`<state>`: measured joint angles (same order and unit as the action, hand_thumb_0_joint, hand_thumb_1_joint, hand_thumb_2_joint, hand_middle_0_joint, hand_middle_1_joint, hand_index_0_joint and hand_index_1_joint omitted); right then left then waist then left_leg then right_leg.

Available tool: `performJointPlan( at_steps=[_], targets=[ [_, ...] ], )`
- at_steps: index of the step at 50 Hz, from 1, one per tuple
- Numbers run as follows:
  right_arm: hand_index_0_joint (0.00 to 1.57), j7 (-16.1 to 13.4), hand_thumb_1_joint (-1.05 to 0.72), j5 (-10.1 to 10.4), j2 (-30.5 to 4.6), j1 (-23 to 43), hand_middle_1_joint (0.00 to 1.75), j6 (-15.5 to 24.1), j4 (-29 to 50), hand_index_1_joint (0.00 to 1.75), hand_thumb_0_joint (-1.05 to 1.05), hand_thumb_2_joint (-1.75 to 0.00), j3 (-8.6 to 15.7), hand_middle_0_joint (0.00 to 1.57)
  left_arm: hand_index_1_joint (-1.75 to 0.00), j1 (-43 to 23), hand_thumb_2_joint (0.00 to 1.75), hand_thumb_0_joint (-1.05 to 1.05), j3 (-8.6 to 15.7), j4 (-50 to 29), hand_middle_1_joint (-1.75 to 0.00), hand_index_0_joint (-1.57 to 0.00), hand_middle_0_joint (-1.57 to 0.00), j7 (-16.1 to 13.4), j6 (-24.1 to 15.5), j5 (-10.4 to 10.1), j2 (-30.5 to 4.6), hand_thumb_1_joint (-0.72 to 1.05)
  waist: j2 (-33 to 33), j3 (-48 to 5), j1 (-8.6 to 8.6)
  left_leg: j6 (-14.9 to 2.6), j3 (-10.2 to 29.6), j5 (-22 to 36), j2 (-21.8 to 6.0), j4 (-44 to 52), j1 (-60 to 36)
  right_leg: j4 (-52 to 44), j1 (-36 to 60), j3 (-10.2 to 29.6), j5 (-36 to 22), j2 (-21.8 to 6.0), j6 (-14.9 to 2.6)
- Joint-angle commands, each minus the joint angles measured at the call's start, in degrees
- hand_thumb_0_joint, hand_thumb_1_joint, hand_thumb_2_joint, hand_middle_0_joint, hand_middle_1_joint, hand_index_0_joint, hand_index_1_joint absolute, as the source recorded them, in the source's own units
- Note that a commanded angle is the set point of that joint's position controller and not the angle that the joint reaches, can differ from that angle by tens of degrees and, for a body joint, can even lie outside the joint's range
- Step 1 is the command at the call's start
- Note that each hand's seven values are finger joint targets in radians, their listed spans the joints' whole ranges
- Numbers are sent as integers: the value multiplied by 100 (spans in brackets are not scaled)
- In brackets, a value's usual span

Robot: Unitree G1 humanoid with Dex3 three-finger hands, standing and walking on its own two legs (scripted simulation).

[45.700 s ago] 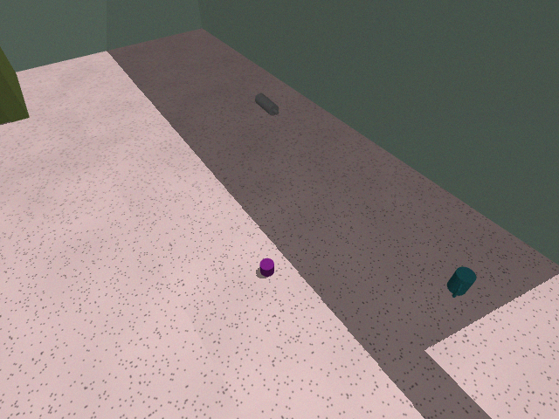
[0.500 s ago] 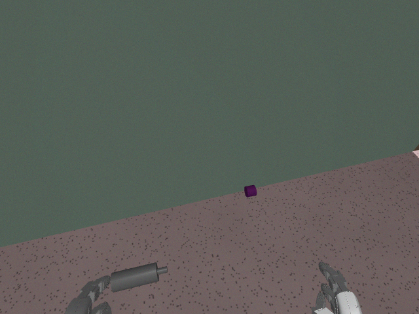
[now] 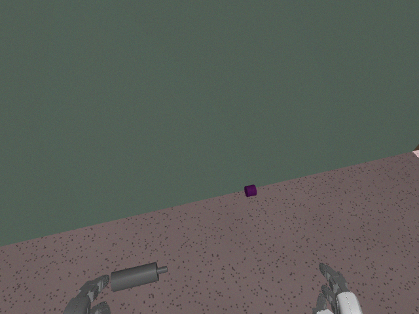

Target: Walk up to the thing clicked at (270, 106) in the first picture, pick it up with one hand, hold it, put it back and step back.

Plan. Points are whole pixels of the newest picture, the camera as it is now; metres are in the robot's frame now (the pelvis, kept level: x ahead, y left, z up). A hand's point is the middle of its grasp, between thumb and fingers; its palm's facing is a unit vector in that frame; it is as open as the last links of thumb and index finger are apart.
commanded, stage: home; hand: left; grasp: from above
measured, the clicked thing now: (140, 275) +0.45 +0.28 -0.68
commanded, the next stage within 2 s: stand in 0.10 s
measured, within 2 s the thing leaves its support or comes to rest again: neither
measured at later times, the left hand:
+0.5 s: hand out of the picture +0.11 +0.23 -0.10, palm faces +0.02 -0.94 -0.34, open 7.4 cm
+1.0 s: hand out of the picture +0.02 +0.25 -0.10, palm faces +0.03 -0.94 -0.34, open 7.4 cm
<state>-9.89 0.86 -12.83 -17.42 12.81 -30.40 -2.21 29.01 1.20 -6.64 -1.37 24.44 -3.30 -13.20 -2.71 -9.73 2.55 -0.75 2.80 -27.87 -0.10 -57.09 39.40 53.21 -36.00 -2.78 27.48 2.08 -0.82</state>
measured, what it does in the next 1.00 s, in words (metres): rises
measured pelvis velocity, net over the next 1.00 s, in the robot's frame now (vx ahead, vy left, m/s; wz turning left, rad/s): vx -0.02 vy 0.01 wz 0.01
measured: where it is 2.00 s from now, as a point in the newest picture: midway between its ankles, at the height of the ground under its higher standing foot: outside the picture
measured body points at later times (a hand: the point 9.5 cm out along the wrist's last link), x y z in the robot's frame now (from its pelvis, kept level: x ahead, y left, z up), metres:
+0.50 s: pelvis -0.01 +0.00 +0.04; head +0.00 +0.00 +0.49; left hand +0.10 +0.28 -0.07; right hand +0.09 -0.27 -0.09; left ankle +0.00 +0.11 -0.68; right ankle -0.01 -0.12 -0.68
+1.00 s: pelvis -0.02 +0.01 +0.06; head -0.02 +0.00 +0.51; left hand +0.02 +0.29 -0.07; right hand +0.05 -0.27 -0.08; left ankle +0.00 +0.11 -0.68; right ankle -0.01 -0.12 -0.68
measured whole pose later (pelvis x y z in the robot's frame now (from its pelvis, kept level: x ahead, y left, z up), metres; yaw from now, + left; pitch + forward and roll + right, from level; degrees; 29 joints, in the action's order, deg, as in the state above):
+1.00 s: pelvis -0.02 +0.01 +0.06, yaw +0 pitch -4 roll +0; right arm -0.8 -1.4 -16.8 -8.4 0.0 -63.8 1.8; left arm 10.7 1.5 64.2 -2.0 -0.1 1.9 -16.2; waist -1.3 3.4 -0.8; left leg -1.7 1.3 -9.8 2.3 -21.3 7.2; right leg 21.0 -5.7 -0.8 11.1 -0.6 0.5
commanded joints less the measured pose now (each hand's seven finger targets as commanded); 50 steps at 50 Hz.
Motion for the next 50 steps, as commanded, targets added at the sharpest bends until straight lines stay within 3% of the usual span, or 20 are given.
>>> performJointPlan(
  at_steps=[1,2,5,6,9,10,11,12,13,15,19,23,26,31,35,43,50],
  targets=[
    [20,-105,-90,-17,-697,330,30,311,928,30,0,-90,318,20,-30,-71,90,0,320,-1050,-30,-20,-20,-35,-277,17,-572,90,39,-524,17,-55,70,1634,28,812,-699,-784,247,11,-1491,-3,6],
    [20,-113,-90,-16,-696,291,30,311,914,30,0,-90,327,20,-30,-199,90,0,417,-1212,-30,-20,-20,-46,-292,4,-670,90,57,-561,0,-69,48,1671,32,773,-705,-797,275,30,-1569,-14,16],
    [20,-102,-90,-16,-698,366,30,317,924,30,0,-90,305,20,-30,-2,90,0,277,-831,-30,-20,-20,-31,-262,16,-478,90,86,-391,43,-61,63,1467,29,852,-631,-814,198,15,-1351,-15,9],
    [20,-111,-90,-9,-706,367,30,314,930,30,0,-90,324,20,-30,-215,90,0,442,-1139,-30,-20,-20,-45,-289,19,-683,90,41,-403,-50,-61,62,1394,20,863,-603,-843,197,16,-1285,-16,13],
    [20,-101,-90,-12,-704,386,30,305,947,30,0,-90,310,20,-30,-239,90,0,358,-1160,-30,-20,-20,-31,-289,32,-668,90,10,-279,-6,-66,66,1177,33,927,-554,-879,172,2,-1101,-14,17],
    [20,241,-90,-681,-1224,789,30,-283,-469,30,0,-90,552,20,-30,-1875,90,0,396,851,-30,-20,-20,-245,-1406,735,-1057,90,272,1009,-408,-279,384,2116,-239,1514,-709,-1114,1151,584,-1157,-485,-150],
    [20,382,-90,-694,-1309,828,30,-508,-617,30,0,-90,635,20,-30,-1368,90,0,504,1909,-30,-20,-20,-210,-1787,738,-1142,90,550,463,-416,-322,200,2370,-157,1430,-1093,-1298,1368,907,-1358,-590,-344],
    [20,471,-90,-724,-1282,812,30,-619,-589,30,0,-90,637,20,-30,-1314,90,0,476,2160,-30,-20,-20,-172,-1977,755,-1191,90,668,339,-342,-331,147,2271,-114,1392,-1380,-1454,1222,1116,-1372,-678,-417],
    [20,547,-90,-725,-1239,678,30,-692,-593,30,0,-90,602,20,-30,-1500,90,0,431,2290,-30,-20,-20,-121,-2083,745,-1182,90,457,476,-214,-303,269,2003,-131,1576,-1319,-1489,1160,1136,-1305,-603,-396],
    [20,729,-90,-478,-1116,713,30,-722,-777,30,0,-90,573,20,-30,-1611,90,0,395,2747,-30,-20,-20,-76,-2225,680,-1182,90,105,240,-370,-331,319,1808,-156,1872,-1705,-1418,1660,933,-1482,-667,-250],
    [20,857,-90,-372,-1089,958,30,-820,-1195,30,0,-90,646,20,-30,-1743,90,0,385,3735,-30,-20,-20,-94,-2342,596,-1098,90,340,225,-456,-283,396,1950,-176,2102,-2098,-1855,1838,909,-1616,-700,-166],
    [20,853,-90,-390,-1135,899,30,-931,-1561,30,0,-90,647,20,-30,-2008,90,0,380,4426,-30,-20,-20,-119,-2457,598,-1125,90,314,492,-351,-261,512,2053,-283,2588,-2346,-2103,2011,823,-1717,-687,-101],
    [20,840,-90,-376,-1220,1031,30,-980,-1811,30,0,-90,654,20,-30,-1947,90,0,351,4915,-30,-20,-20,-123,-2503,557,-1117,90,188,716,-402,-250,611,2049,-350,2931,-2493,-2414,2187,755,-1739,-665,-92],
    [20,799,-90,-334,-1317,1026,30,-1071,-2239,30,0,-90,642,20,-30,-1987,90,0,339,5594,-30,-20,-20,-121,-2532,514,-1210,90,152,1051,-364,-195,677,1624,-394,3571,-2660,-2891,2458,767,-1577,-691,-72],
    [20,796,-90,-286,-1359,1043,30,-1090,-2484,30,0,-90,644,20,-30,-1954,90,0,309,6006,-30,-20,-20,-132,-2563,516,-1268,90,189,987,-352,-171,643,1986,-421,3731,-2963,-3189,2729,728,-1863,-734,-18],
    [20,800,-90,-252,-1436,1118,30,-1157,-2836,30,0,-90,634,20,-30,-2041,90,0,269,6556,-30,-20,-20,-127,-2547,529,-1352,90,208,1320,-345,-106,695,1360,-457,4174,-2919,-3535,2792,731,-1485,-762,14],
    [20,832,-90,-240,-1384,1135,30,-1175,-3034,30,0,-90,580,20,-30,-2144,90,0,244,6785,-30,-20,-20,-123,-2588,503,-1440,90,345,1278,-314,-113,614,1616,-452,4131,-3117,-3794,2840,812,-1500,-852,26]
  ],
)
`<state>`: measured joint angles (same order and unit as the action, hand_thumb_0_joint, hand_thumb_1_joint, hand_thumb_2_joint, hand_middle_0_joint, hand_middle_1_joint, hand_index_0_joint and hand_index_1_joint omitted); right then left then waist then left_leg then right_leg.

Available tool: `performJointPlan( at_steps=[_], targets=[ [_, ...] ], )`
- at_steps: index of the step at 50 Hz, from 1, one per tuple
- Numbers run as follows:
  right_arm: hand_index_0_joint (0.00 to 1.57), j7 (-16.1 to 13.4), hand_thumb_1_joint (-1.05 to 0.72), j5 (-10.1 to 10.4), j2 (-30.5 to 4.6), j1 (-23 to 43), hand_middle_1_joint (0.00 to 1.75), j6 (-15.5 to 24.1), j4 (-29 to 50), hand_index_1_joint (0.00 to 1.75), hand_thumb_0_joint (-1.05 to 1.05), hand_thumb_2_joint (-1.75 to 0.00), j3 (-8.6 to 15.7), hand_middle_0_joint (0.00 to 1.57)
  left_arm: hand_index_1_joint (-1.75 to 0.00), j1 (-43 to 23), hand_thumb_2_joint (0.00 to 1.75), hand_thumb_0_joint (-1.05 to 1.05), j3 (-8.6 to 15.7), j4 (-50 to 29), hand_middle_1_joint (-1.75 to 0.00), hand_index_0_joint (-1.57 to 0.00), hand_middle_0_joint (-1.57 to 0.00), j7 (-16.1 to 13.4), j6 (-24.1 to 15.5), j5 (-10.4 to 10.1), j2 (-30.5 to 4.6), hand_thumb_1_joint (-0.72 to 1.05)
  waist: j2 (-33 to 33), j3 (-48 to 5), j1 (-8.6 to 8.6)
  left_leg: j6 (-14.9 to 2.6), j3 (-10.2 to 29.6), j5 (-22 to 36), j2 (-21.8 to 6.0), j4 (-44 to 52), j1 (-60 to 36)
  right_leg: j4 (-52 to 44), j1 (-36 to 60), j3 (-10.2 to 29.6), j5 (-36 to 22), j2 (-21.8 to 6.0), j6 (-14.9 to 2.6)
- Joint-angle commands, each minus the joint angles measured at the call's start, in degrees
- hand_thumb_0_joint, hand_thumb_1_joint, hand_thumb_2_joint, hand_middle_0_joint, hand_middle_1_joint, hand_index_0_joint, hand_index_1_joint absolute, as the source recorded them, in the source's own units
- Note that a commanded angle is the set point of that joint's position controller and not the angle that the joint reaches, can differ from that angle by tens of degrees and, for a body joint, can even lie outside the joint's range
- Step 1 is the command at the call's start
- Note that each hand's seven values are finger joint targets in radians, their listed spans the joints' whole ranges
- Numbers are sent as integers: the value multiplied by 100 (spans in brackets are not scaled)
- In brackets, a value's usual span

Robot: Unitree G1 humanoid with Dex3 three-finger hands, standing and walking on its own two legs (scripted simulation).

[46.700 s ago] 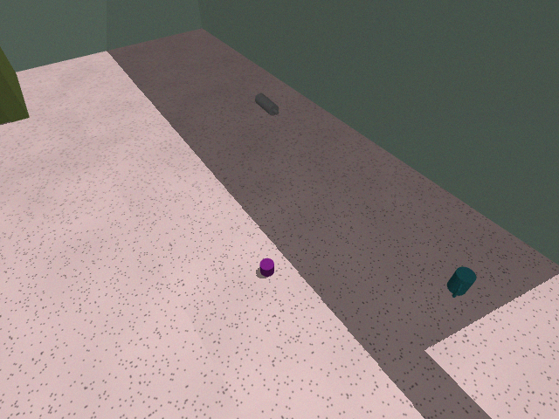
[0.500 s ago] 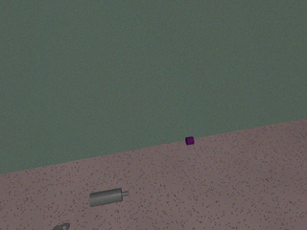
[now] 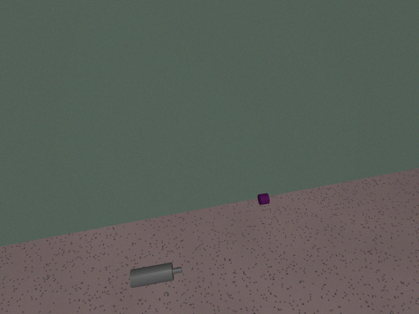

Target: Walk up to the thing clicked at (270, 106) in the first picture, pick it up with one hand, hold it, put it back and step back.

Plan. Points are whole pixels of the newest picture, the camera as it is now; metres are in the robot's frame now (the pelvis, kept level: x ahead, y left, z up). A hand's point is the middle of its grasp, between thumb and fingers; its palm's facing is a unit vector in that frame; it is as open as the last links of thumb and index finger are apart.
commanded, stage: stand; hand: left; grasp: from above
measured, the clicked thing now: (157, 274) +0.48 +0.27 -0.74
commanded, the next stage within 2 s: step back in 1.72 s
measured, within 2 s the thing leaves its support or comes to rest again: neither
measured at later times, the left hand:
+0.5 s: hand out of the picture +0.07 +0.24 -0.16, palm faces +0.00 -0.94 -0.33, open 7.4 cm
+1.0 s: hand out of the picture +0.10 +0.24 -0.15, palm faces +0.00 -0.94 -0.34, open 7.4 cm
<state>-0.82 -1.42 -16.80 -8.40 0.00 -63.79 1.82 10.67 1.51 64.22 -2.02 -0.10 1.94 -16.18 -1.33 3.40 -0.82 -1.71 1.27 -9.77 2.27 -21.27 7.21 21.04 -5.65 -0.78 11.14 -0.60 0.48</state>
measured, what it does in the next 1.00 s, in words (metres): stands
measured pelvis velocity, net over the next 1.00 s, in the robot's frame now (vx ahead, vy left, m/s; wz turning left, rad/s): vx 0.02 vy -0.01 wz -0.01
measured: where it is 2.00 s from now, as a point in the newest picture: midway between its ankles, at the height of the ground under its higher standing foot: outside the picture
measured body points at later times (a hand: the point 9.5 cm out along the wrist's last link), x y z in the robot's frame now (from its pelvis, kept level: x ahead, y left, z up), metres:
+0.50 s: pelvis +0.01 +0.00 +0.00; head +0.01 -0.01 +0.45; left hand +0.07 +0.28 -0.14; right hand +0.07 -0.29 -0.14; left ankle +0.02 +0.10 -0.75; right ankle +0.01 -0.12 -0.75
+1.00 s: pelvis +0.02 -0.01 +0.00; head +0.02 -0.01 +0.45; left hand +0.10 +0.29 -0.13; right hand +0.09 -0.30 -0.14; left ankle +0.02 +0.10 -0.75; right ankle +0.01 -0.12 -0.75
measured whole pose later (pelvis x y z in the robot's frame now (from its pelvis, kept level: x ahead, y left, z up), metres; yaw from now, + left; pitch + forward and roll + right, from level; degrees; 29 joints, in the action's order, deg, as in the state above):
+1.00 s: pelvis +0.02 -0.01 +0.00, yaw +0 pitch -3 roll +0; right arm -0.6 -0.8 -18.8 -6.0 0.8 -65.8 0.3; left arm 5.9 1.4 66.4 -1.0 -0.6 1.0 -17.7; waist -0.8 3.0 0.0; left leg -1.2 1.2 -9.6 1.6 -17.6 5.0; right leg 16.9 -3.4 -0.6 10.5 0.0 0.0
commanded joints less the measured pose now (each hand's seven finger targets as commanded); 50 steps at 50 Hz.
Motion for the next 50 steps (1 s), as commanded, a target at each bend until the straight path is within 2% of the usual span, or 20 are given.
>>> performJointPlan(
  at_steps=[1,5,8,12,16,18,22,27,31,37,40,43,49,50],
  targets=[
    [20,-77,-90,-9,-1032,276,30,106,293,30,0,-90,181,20,-30,-261,90,0,203,-260,-30,-20,-20,-57,-128,-22,-1125,90,175,-90,11,-22,770,-166,-709,550,31,-576,-197,599,72,-581,-100],
    [20,-72,-90,3,-1039,280,30,119,220,30,0,-90,147,20,-30,-332,90,0,191,-195,-30,-20,-20,-53,-143,-41,-1150,90,166,-133,10,-22,745,116,-729,570,0,-607,-73,602,-163,-613,-104],
    [20,-73,-90,7,-1061,296,30,112,187,30,0,-90,129,20,-30,-346,90,0,191,-130,-30,-20,-20,-44,-129,-47,-1189,90,121,-37,10,-18,743,34,-734,616,56,-617,-97,583,-95,-595,-110],
    [20,-74,-90,21,-1085,261,30,124,156,30,0,-90,104,20,-30,-427,90,0,191,-113,-30,-20,-20,-33,-136,-53,-1228,90,114,-145,40,-24,727,204,-764,629,28,-624,30,616,-247,-632,-130],
    [20,-80,-90,14,-1144,269,30,119,124,30,0,-90,90,20,-30,-435,90,0,184,-59,-30,-20,-20,-8,-118,-69,-1230,90,35,-51,24,-24,745,-59,-771,706,152,-636,43,601,-135,-609,-122],
    [20,-74,-90,27,-1186,371,30,126,147,30,0,-90,89,20,-30,-420,90,0,183,-53,-30,-20,-20,1,-122,-67,-1227,90,44,-91,-9,-21,763,7,-779,698,91,-639,37,582,-176,-600,-115],
    [20,-84,-90,31,-1174,308,30,135,125,30,0,-90,81,20,-30,-576,90,0,192,-73,-30,-20,-20,-5,-142,-63,-1265,90,154,-257,58,-46,708,424,-812,593,-71,-650,75,608,-435,-648,-129],
    [20,-89,-90,32,-1237,373,30,159,101,30,0,-90,74,20,-30,-532,90,0,181,-53,-30,-20,-20,13,-142,-89,-1221,90,96,-317,16,-48,709,654,-842,586,-156,-619,153,585,-632,-651,-122],
    [20,-90,-90,42,-1230,352,30,167,100,30,0,-90,53,20,-30,-604,90,0,190,-68,-30,-20,-20,15,-146,-100,-1236,90,98,-411,32,-35,666,1104,-861,540,-246,-575,244,566,-951,-660,-113],
    [20,-93,-90,35,-1279,425,30,157,124,30,0,-90,62,20,-30,-644,90,0,202,-67,-30,-20,-20,21,-122,-83,-1290,90,170,-273,42,-30,688,739,-867,629,-142,-623,144,550,-578,-653,-110],
    [20,-90,-90,44,-1308,401,30,173,116,30,0,-90,71,20,-30,-658,90,0,198,-103,-30,-20,-20,31,-139,-91,-1297,90,148,-393,54,-21,670,1024,-884,568,-275,-618,181,573,-770,-667,-130],
    [20,-78,-90,40,-1292,427,30,173,112,30,0,-90,59,20,-30,-680,90,0,198,-109,-30,-20,-20,33,-145,-99,-1320,90,144,-324,60,-11,671,890,-864,614,-175,-624,176,565,-727,-667,-125],
    [20,-69,-90,51,-1337,439,30,186,131,30,0,-90,56,20,-30,-674,90,0,197,-135,-30,-20,-20,51,-156,-108,-1330,90,99,-421,66,-26,654,1054,-882,585,-221,-608,277,582,-995,-680,-135],
    [20,-65,-90,53,-1312,446,30,189,128,30,0,-90,42,20,-30,-642,90,0,193,-119,-30,-20,-20,58,-147,-118,-1338,90,92,-344,47,-2,657,971,-870,625,-187,-607,233,570,-861,-666,-126]
  ],
)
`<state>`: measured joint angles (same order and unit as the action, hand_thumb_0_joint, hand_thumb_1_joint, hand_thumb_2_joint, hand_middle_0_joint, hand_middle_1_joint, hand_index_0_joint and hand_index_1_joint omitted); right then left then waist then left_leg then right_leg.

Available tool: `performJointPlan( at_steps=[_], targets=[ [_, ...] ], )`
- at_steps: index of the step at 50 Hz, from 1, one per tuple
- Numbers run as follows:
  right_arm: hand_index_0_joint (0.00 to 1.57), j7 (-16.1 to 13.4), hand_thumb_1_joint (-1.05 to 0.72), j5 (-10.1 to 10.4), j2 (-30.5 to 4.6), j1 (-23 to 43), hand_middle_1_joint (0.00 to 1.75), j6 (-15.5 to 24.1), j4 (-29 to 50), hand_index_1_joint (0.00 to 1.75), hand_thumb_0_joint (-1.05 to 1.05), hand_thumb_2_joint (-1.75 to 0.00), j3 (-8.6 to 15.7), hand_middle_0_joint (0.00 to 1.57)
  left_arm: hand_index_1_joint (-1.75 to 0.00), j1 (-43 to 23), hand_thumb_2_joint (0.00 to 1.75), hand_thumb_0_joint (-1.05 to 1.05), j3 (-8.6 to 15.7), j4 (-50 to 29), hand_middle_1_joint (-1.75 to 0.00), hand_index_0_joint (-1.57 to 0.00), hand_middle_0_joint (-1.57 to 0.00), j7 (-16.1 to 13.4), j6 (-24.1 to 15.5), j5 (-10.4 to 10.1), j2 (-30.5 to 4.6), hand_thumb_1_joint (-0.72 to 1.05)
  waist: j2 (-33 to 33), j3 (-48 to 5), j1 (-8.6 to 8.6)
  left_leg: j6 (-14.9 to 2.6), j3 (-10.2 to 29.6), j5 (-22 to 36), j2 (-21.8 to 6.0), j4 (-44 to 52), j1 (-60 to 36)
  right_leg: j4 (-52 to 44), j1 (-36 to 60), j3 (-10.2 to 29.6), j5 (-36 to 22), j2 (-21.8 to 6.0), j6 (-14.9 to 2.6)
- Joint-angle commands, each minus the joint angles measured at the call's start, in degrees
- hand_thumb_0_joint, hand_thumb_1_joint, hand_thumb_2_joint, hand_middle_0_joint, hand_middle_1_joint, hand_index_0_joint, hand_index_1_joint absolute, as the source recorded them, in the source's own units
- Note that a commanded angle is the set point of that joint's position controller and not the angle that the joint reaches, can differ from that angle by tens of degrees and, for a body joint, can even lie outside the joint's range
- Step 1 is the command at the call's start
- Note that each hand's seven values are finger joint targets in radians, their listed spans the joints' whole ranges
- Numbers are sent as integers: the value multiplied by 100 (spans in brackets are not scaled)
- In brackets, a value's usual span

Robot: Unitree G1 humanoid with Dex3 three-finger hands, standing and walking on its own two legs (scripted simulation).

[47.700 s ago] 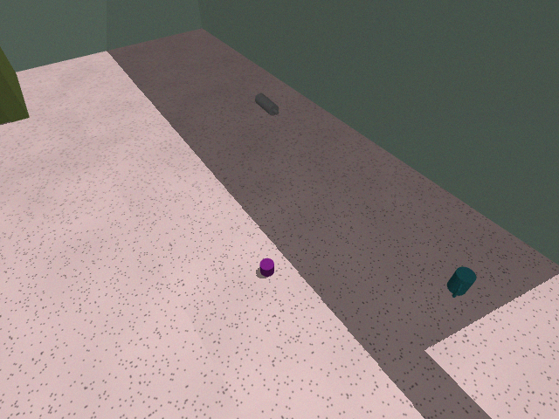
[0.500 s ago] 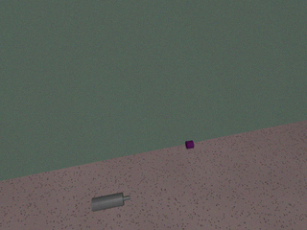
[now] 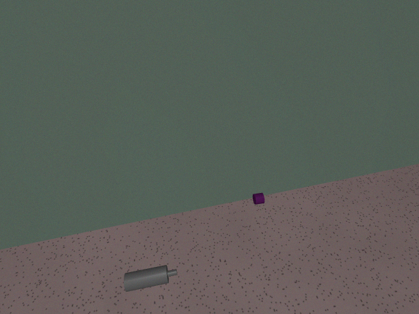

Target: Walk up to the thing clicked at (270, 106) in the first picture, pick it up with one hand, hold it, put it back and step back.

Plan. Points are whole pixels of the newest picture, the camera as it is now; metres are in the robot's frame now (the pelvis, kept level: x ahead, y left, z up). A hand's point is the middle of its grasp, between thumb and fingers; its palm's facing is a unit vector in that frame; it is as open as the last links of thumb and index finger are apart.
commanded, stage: stand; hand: left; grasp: from above
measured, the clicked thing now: (151, 277) +0.45 +0.28 -0.74
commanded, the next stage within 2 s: step back in 0.72 s
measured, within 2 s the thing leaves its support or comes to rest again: neither
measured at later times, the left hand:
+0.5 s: hand out of the picture +0.08 +0.24 -0.16, palm faces +0.00 -0.94 -0.34, open 7.4 cm
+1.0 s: hand out of the picture +0.08 +0.28 -0.17, palm faces -0.02 -0.93 -0.38, open 7.4 cm
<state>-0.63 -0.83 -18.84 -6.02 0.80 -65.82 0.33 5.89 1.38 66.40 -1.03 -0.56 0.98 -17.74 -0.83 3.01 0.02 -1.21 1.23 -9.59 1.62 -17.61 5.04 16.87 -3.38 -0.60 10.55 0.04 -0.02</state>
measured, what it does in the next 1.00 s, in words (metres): lifts its left foot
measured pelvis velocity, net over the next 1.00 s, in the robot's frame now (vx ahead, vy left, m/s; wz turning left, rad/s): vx -0.03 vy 0.02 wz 0.02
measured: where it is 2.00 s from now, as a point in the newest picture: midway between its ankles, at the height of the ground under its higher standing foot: outside the picture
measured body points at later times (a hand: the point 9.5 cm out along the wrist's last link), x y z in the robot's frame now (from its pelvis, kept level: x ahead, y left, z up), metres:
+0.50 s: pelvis +0.01 -0.01 +0.00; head +0.02 -0.01 +0.45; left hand +0.08 +0.29 -0.13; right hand +0.08 -0.30 -0.14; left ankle +0.00 +0.11 -0.75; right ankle -0.01 -0.12 -0.75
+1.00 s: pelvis -0.03 +0.02 -0.01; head +0.03 +0.03 +0.43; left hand +0.08 +0.33 -0.15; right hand +0.04 -0.31 -0.13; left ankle -0.06 +0.13 -0.72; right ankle -0.01 -0.12 -0.75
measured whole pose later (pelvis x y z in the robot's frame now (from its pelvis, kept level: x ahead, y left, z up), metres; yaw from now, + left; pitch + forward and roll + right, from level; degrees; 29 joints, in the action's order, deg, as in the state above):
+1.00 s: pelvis -0.03 +0.02 -0.01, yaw +1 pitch -1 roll +0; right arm 0.6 0.0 -22.7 -6.5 -2.4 -56.9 2.9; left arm 3.4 3.6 55.6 -1.2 1.6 1.6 -21.2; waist 1.5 9.8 1.2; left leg -2.4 2.5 -26.5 3.0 -45.1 18.3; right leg 29.9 -15.0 -0.5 14.0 -2.4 0.4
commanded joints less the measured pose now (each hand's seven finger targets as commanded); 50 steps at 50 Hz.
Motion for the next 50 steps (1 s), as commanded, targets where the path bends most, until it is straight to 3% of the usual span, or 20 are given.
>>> performJointPlan(
  at_steps=[1,9,20,24,30,35,36,37,38,40,41,43,44,45,47,50],
  targets=[
    [20,-83,-90,-10,-1105,216,30,106,331,30,0,-90,191,20,-30,-216,90,0,214,-333,-30,-20,-20,-44,-99,-19,-1203,90,46,-274,-21,-39,676,851,-812,294,49,-203,-18,556,-637,-725,-79],
    [20,-70,-90,-5,-1166,228,30,86,346,30,0,-90,202,20,-30,-235,90,0,200,-368,-30,-20,-20,-37,-123,-11,-1229,90,90,-282,5,-57,680,597,-801,253,74,-299,-39,605,-550,-747,-86],
    [20,-71,-90,5,-1224,220,30,112,353,30,0,-90,202,20,-30,-147,90,0,179,-402,-30,-20,-20,-37,-128,-31,-1246,90,22,-526,-16,-51,639,1347,-858,135,-184,-144,84,545,-1226,-766,-111],
    [20,-66,-90,10,-1205,194,30,101,351,30,0,-90,178,20,-30,-121,90,0,168,-393,-30,-20,-20,-28,-129,-37,-1246,90,95,-344,-13,-50,639,1068,-841,186,-64,-236,-9,573,-1007,-745,-90],
    [20,-62,-90,15,-1220,160,30,99,386,30,0,-90,179,20,-30,-192,90,0,177,-448,-30,-20,-20,-34,-148,-40,-1320,90,158,-458,28,-60,594,1264,-851,129,-115,-201,121,582,-1311,-780,-113],
    [20,-61,-90,10,-1222,226,30,105,402,30,0,-90,175,20,-30,-175,90,0,171,-459,-30,-20,-20,-31,-138,-36,-1308,90,76,-386,-4,-32,631,1138,-859,190,-90,-217,39,553,-1102,-754,-106],
    [20,-27,-90,23,-1499,428,30,-16,535,30,0,-90,296,20,-30,-144,90,0,426,-538,-30,-20,-20,-55,-75,-123,-1706,90,214,345,0,-159,603,1810,-699,-441,494,212,-432,565,-1834,-699,-184],
    [20,-32,-90,59,-1414,266,30,-51,598,30,0,-90,308,20,-30,-110,90,0,449,-639,-30,-20,-20,-79,-50,-127,-1692,90,252,191,62,-168,492,1828,-643,-670,597,320,-318,564,-2010,-759,-305],
    [20,-18,-90,80,-1396,264,30,-69,654,30,0,-90,319,20,-30,4,90,0,463,-696,-30,-20,-20,-82,-33,-138,-1665,90,246,138,21,-166,416,1616,-525,-878,544,303,-406,629,-2066,-841,-404],
    [20,-2,-90,105,-1312,115,30,-104,790,30,0,-90,340,20,-30,4,90,0,516,-891,-30,-20,-20,-76,-23,-122,-1719,90,456,-370,62,-128,285,1424,-328,-1502,514,339,-271,921,-2448,-1153,-742],
    [20,7,-90,89,-1259,52,30,-142,826,30,0,-90,362,20,-30,-105,90,0,538,-1006,-30,-20,-20,-72,3,-104,-1768,90,568,-473,78,-72,157,946,-158,-1821,612,305,-331,1139,-2447,-1395,-956],
    [20,14,-90,58,-1259,-144,30,-235,922,30,0,-90,421,20,-30,-360,90,0,561,-1293,-30,-20,-20,-88,29,-30,-1833,90,991,-551,89,-47,136,-1392,134,-2856,930,312,-487,1646,-2610,-2026,-1456],
    [20,20,-90,32,-1302,-233,30,-282,1008,30,0,-90,452,20,-30,-398,90,0,574,-1407,-30,-20,-20,-90,36,25,-1859,90,1011,-540,78,-78,288,-2076,116,-3291,1124,394,-576,1723,-2659,-2212,-1606],
    [20,30,-90,30,-1322,-377,30,-303,1073,30,0,-90,462,20,-30,-488,90,0,592,-1519,-30,-20,-20,-93,49,58,-1865,90,1048,-519,156,-131,480,-2197,-54,-3253,1212,517,-637,1669,-2627,-2263,-1588],
    [20,64,-90,78,-1357,-397,30,-298,1176,30,0,-90,512,20,-30,-645,90,0,565,-1675,-30,-20,-20,-96,60,75,-1807,90,1004,-550,182,-160,436,-2026,-19,-3286,1222,771,-718,1312,-2680,-1983,-1380],
    [20,56,-90,45,-1263,-454,30,-204,1275,30,0,-90,503,20,-30,-525,90,0,519,-1786,-30,-20,-20,-84,128,67,-1731,90,853,-625,96,-72,53,-992,-13,-1744,1251,1346,-296,935,-2312,-1449,-929]
  ],
)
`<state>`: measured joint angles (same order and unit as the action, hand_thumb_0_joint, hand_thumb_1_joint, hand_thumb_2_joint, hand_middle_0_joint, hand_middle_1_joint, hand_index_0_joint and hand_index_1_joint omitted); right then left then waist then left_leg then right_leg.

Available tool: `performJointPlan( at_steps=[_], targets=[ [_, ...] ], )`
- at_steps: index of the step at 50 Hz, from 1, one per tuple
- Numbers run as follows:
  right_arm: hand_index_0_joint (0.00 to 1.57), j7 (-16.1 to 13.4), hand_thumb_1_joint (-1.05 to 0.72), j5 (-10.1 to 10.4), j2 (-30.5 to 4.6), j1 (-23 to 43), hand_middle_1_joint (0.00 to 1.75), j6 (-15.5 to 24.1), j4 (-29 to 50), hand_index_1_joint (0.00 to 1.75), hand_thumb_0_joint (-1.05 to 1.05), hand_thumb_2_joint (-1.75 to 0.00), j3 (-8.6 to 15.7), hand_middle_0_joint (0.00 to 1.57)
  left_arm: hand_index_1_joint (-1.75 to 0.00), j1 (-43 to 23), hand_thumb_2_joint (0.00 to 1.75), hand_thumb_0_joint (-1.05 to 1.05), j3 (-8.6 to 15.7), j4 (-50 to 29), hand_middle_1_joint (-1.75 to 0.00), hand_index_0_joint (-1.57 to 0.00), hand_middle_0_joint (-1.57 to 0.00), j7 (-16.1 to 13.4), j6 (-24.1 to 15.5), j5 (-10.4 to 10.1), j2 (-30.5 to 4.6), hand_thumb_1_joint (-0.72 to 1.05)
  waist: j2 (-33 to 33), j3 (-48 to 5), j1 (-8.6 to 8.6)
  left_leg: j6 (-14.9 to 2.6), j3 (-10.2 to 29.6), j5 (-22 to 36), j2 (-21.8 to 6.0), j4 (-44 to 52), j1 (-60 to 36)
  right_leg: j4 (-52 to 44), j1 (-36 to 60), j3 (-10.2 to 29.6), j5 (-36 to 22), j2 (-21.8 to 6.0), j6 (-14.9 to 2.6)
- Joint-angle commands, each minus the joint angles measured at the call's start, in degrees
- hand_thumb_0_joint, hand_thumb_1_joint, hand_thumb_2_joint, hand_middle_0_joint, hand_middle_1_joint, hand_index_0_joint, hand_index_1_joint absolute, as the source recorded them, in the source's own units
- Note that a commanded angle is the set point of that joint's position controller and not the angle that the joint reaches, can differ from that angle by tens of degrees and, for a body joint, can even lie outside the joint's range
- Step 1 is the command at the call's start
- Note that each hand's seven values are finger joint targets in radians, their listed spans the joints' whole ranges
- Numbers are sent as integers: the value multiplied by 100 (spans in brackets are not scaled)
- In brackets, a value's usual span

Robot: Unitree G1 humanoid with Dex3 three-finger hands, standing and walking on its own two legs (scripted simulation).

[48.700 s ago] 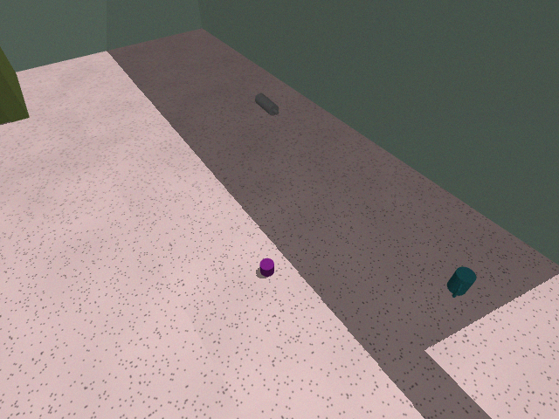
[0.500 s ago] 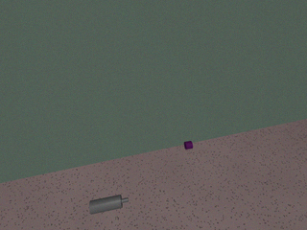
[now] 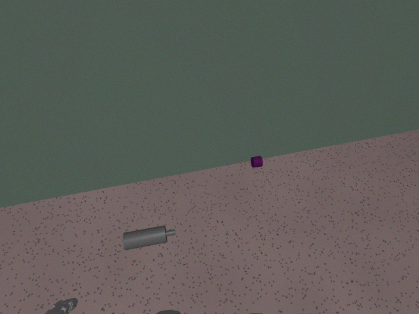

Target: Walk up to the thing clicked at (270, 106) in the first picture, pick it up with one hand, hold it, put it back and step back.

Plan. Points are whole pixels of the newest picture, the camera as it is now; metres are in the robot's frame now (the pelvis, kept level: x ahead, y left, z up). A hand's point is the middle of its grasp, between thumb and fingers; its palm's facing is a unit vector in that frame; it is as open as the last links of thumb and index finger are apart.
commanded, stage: step back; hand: left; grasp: from above
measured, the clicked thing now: (150, 236) +0.49 +0.25 -0.73
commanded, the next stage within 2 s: none
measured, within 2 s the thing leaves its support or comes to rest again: neither
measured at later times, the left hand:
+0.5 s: hand out of the picture +0.04 +0.31 -0.16, palm faces -0.11 -0.91 -0.39, open 7.4 cm
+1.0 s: hand out of the picture -0.08 +0.29 -0.16, palm faces -0.02 -0.93 -0.36, open 7.4 cm
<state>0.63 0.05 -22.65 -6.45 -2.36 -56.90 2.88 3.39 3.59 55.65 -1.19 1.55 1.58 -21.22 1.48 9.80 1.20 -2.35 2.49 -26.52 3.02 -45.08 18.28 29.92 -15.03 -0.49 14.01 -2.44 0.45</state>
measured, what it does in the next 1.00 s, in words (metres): walks backwards: left foot, then right foot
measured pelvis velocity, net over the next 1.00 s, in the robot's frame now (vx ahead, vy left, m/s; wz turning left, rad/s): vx -0.23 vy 0.04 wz -0.01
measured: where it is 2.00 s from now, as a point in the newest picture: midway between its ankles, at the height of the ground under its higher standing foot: outside the picture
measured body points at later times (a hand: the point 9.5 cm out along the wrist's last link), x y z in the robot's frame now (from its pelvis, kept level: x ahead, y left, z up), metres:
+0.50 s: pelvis -0.09 +0.05 -0.01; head -0.02 +0.05 +0.43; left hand +0.04 +0.36 -0.14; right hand +0.00 -0.26 -0.13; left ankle -0.03 +0.12 -0.74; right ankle -0.12 -0.08 -0.71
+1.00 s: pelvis -0.23 +0.04 -0.02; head -0.17 +0.06 +0.43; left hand -0.08 +0.34 -0.13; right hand -0.17 -0.28 -0.13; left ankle -0.23 +0.16 -0.74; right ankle -0.14 -0.07 -0.73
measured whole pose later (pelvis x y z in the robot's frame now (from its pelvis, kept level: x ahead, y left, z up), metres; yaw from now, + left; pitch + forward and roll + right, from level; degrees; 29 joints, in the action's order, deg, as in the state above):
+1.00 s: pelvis -0.23 +0.04 -0.02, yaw +0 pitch -4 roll +2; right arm -0.9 -1.2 -21.6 -11.6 -1.1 -51.1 2.7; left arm 5.3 3.8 43.3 -0.5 3.6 1.4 -21.4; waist 4.2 11.9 0.1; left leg -0.6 1.0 -18.7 3.4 -36.2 13.6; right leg 39.3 -23.4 -0.7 13.2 -2.8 -1.2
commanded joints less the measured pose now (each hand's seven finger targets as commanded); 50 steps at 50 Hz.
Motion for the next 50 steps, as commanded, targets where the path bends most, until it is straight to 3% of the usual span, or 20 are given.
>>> performJointPlan(
  at_steps=[1,3,4,5,6,10,18,24,28,29,30,31,32,36,42,45,47,48,49,50],
  targets=[
    [20,-79,-90,-78,-864,-515,30,152,381,30,0,-90,253,20,-30,-267,90,0,289,-769,-30,-20,-20,-53,-39,-28,-1419,90,428,-1295,39,71,-140,1761,-211,1876,-358,389,824,724,-2486,-972,-751],
    [20,-125,-90,-203,-1330,-538,30,208,471,30,0,-90,424,20,-30,-218,90,0,241,-924,-30,-20,-20,-25,39,-145,-1057,90,-720,-1512,12,-241,1201,4704,-1256,2180,-1238,1617,-101,203,-880,145,-264],
    [20,-140,-90,-234,-1590,-607,30,226,518,30,0,-90,482,20,-30,-213,90,0,209,-950,-30,-20,-20,-65,88,-151,-866,90,-1198,-1363,36,-589,1925,5591,-1824,2204,-1775,2252,-1189,439,1980,852,-209],
    [20,-152,-90,-174,-1817,-622,30,218,555,30,0,-90,514,20,-30,-87,90,0,223,-924,-30,-20,-20,-124,137,-99,-1023,90,-1033,-1424,125,-937,2000,5737,-2151,2071,-1375,2905,-1015,1017,2500,829,-180],
    [20,-171,-90,-166,-1780,-497,30,218,609,30,0,-90,511,20,-30,-175,90,0,225,-880,-30,-20,-20,-158,139,-92,-1071,90,-1200,-1306,193,-1024,2376,5160,-2296,2329,-1036,3303,-1030,1165,2469,833,-196],
    [20,-287,-90,-168,-1187,130,30,212,869,30,0,-90,371,20,-30,458,90,0,268,-761,-30,-20,-20,-96,188,-183,-1110,90,-876,-1251,-294,-309,852,4760,-1323,1983,-1557,3679,-1440,1220,1180,840,-218],
    [20,-337,-90,-128,-1187,-471,30,199,1004,30,0,-90,416,20,-30,284,90,0,324,-1045,-30,-20,-20,-73,81,-82,-1070,90,-703,-1214,186,-1001,1166,4795,-1819,1766,-2021,2424,-1211,890,1498,592,38],
    [20,-273,-90,-112,-1389,-130,30,219,1208,30,0,-90,443,20,-30,787,90,0,380,-976,-30,-20,-20,34,63,-24,-1088,90,-746,-1324,30,-1143,1462,3208,-2049,2021,-1230,1756,-517,509,1391,379,-104],
    [20,-214,-90,-66,-1381,330,30,166,1303,30,0,-90,407,20,-30,1443,90,0,446,-761,-30,-20,-20,98,3,19,-1033,90,-662,-1455,-371,-604,982,2290,-1652,1619,-220,-11,666,359,171,209,-360],
    [20,-206,-90,-19,-1223,329,30,146,1284,30,0,-90,351,20,-30,1484,90,0,474,-775,-30,-20,-20,82,-31,53,-1159,90,-215,-1408,-371,-315,706,1778,-1259,1207,101,-605,776,896,-34,-89,-441],
    [20,-192,-90,17,-1063,326,30,137,1328,30,0,-90,302,20,-30,1236,90,0,524,-899,-30,-20,-20,79,-62,97,-1483,90,685,-1036,-281,52,324,592,-446,410,921,-1027,645,2157,-81,-847,-827],
    [20,-221,-90,1,-960,213,30,110,1280,30,0,-90,302,20,-30,770,90,0,605,-1128,-30,-20,-20,96,-49,53,-1893,90,1381,-714,-337,288,-20,-667,347,-972,937,-1501,-263,3025,131,-1808,-1683],
    [20,-247,-90,-39,-1134,64,30,72,1183,30,0,-90,381,20,-30,363,90,0,593,-1362,-30,-20,-20,71,-63,124,-1975,90,1294,-398,-273,333,484,-892,230,-2003,532,-1625,-1289,3422,167,-2164,-1990],
    [20,-222,-90,14,-971,-535,30,123,908,30,0,-90,257,20,-30,-101,90,0,472,-1500,-30,-20,-20,-2,-93,59,-1245,90,582,-624,92,257,655,-11,519,-2267,853,-920,-235,1221,-1514,-843,-1071],
    [20,-288,-90,-49,-940,-385,30,212,1156,30,0,-90,186,20,-30,754,90,0,482,-1549,-30,-20,-20,-65,-28,87,-1234,90,727,-1270,-441,413,291,-451,38,-677,1148,-315,1658,1410,-2575,-1237,-1396],
    [20,-261,-90,-82,-936,-817,30,249,1047,30,0,-90,223,20,-30,554,90,0,470,-1654,-30,-20,-20,-54,39,32,-1278,90,873,-1495,-254,240,34,164,-239,1009,323,138,1457,1258,-2592,-1149,-1193],
    [20,-237,-90,-123,-936,-1124,30,265,912,30,0,-90,297,20,-30,420,90,0,432,-1693,-30,-20,-20,9,124,-35,-1350,90,540,-1563,-71,174,-348,1583,-92,2213,-537,528,893,906,-1982,-875,-894],
    [20,-237,-90,-174,-1125,-1111,30,269,933,30,0,-90,371,20,-30,396,90,0,387,-1742,-30,-20,-20,30,154,-49,-1222,90,151,-1512,-71,15,300,1802,-440,2235,-822,659,224,855,-1169,-649,-633],
    [20,-236,-90,-249,-1643,-1020,30,269,1001,30,0,-90,502,20,-30,462,90,0,350,-1792,-30,-20,-20,52,163,-87,-1047,90,-875,-1414,-94,-465,1856,2201,-1581,2369,-1131,1473,-931,520,231,28,-319],
    [20,-203,-90,-246,-2135,-598,30,250,1144,30,0,-90,574,20,-30,210,90,0,442,-1810,-30,-20,-20,7,160,-92,-1160,90,-1559,-1115,33,-1288,2786,2115,-2524,2784,-229,2668,-1104,352,2000,698,-153]
  ],
)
